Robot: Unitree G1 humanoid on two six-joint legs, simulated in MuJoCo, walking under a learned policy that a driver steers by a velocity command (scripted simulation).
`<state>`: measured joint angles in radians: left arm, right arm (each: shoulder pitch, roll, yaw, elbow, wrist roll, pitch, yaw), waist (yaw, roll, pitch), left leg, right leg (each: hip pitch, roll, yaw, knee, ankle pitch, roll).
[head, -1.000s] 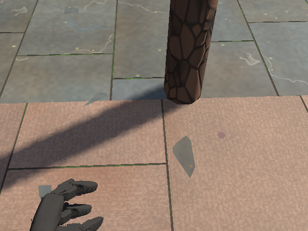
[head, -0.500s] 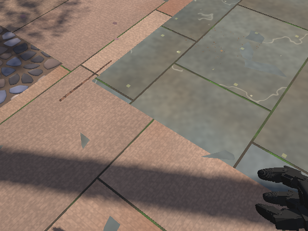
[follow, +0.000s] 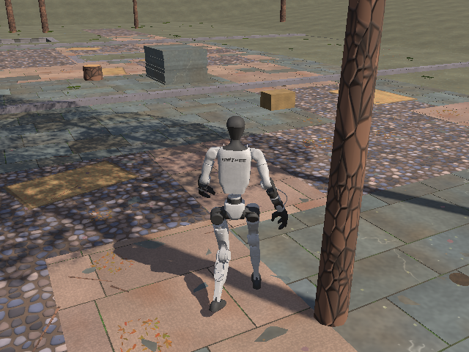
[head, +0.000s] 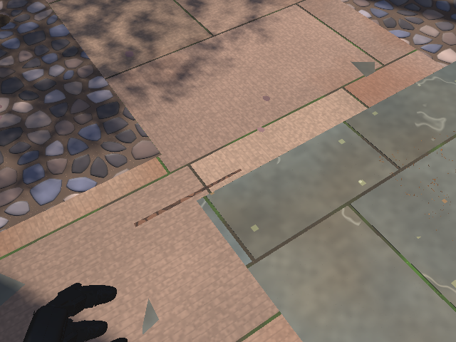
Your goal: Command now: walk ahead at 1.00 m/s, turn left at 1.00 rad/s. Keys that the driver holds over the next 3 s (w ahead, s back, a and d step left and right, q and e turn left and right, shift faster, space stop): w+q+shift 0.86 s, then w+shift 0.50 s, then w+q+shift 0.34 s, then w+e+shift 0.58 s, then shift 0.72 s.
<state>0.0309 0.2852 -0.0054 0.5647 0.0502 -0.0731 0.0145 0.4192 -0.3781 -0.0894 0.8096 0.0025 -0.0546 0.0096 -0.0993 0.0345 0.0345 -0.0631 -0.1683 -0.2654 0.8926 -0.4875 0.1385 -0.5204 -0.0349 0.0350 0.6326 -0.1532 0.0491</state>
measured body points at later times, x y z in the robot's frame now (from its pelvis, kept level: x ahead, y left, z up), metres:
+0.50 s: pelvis +0.43 +0.07 -0.01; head +0.46 +0.08 +0.44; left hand +0.37 +0.33 -0.13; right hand +0.69 -0.12 -0.11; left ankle +0.47 +0.09 -0.71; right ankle +0.31 -0.16 -0.56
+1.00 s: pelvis +0.84 +0.28 +0.02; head +0.84 +0.30 +0.47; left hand +0.62 +0.49 -0.09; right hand +1.17 +0.26 -0.06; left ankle +0.74 +0.31 -0.61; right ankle +0.92 +0.17 -0.71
